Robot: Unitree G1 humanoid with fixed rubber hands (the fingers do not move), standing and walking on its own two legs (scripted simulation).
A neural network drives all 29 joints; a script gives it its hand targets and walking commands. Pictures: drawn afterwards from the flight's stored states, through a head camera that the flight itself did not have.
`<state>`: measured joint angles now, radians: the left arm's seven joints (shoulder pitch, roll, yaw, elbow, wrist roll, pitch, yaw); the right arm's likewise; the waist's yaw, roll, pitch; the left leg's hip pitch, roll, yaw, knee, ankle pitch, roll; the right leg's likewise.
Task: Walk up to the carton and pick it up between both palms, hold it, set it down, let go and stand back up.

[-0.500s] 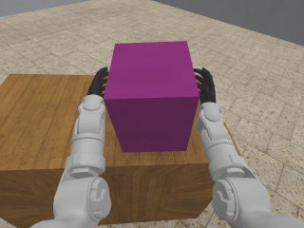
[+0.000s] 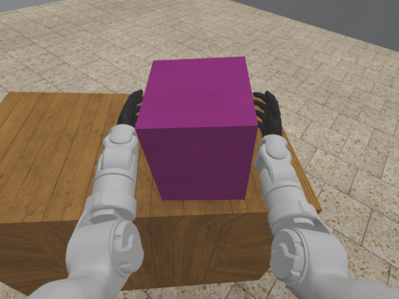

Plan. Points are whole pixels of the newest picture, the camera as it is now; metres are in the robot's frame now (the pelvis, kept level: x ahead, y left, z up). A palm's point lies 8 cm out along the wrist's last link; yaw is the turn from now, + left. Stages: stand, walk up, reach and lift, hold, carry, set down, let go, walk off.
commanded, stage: set down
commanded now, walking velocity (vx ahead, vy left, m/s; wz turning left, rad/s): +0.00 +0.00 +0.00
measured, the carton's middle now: (200, 132) +0.44 -0.02 +0.10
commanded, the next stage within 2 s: none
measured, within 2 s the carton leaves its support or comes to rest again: neither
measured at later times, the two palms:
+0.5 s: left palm (135, 129) +0.43 +0.13 +0.12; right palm (270, 140) +0.39 -0.16 +0.12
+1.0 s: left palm (138, 133) +0.45 +0.13 +0.09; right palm (265, 146) +0.40 -0.16 +0.09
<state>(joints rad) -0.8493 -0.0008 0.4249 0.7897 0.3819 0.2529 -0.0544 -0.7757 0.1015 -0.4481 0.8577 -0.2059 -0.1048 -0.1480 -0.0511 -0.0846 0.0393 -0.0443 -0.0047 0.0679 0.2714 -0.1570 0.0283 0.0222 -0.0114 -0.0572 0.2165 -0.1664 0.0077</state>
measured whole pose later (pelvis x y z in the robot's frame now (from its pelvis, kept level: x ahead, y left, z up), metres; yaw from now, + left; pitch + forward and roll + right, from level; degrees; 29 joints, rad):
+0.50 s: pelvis +0.00 +0.00 +0.00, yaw -1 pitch -1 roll +0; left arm -0.90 0.02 0.48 0.92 0.39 0.18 -0.07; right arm -0.77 0.15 -0.55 0.83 -0.30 -0.11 -0.15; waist -0.06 -0.07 0.04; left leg -0.09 0.00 0.09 0.25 -0.14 0.03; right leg -0.04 -0.02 -0.06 0.23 -0.17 0.01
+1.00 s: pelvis +0.01 +0.00 +0.00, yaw -2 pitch +3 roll +0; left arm -0.89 0.03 0.49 0.99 0.38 0.09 -0.07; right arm -0.74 0.20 -0.61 0.82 -0.38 -0.13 -0.14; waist -0.05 -0.06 0.00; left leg -0.18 0.01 0.11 0.29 -0.17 0.03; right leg -0.13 -0.01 -0.07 0.25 -0.18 0.01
